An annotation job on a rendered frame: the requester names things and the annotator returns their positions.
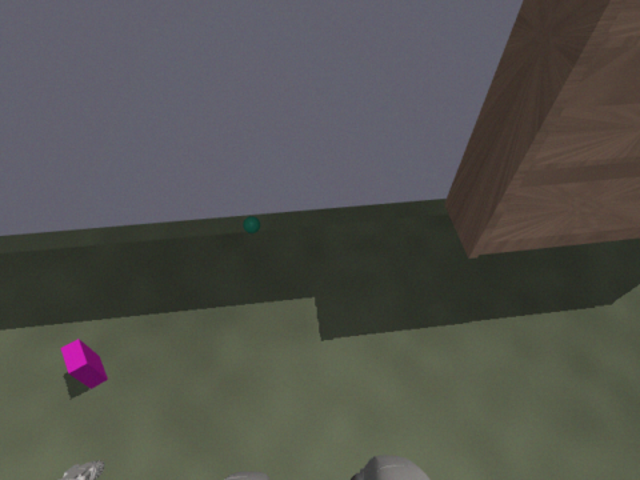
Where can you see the bookshelf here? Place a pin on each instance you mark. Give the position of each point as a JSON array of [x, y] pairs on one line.
[[554, 156]]

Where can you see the left robot hand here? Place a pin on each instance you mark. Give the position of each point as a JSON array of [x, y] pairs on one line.
[[88, 471]]

